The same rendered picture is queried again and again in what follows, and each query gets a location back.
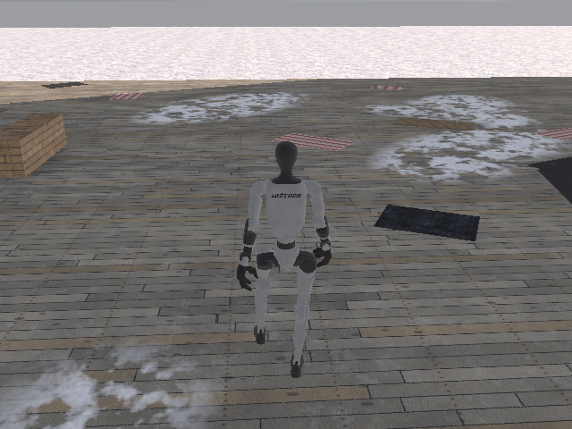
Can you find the left robot hand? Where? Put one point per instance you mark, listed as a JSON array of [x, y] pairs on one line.
[[242, 278]]

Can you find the robot left thigh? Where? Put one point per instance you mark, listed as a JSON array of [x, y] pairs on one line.
[[264, 263]]

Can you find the left robot forearm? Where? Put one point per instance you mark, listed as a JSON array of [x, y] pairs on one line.
[[247, 245]]

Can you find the right robot hand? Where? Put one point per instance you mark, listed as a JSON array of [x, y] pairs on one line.
[[321, 253]]

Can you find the left robot upper arm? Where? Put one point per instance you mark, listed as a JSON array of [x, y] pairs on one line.
[[255, 203]]

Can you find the right robot upper arm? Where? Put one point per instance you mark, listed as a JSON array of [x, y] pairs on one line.
[[317, 202]]

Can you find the right robot forearm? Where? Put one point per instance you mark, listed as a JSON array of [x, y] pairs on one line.
[[324, 237]]

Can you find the humanoid robot head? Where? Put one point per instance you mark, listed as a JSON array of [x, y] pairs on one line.
[[286, 153]]

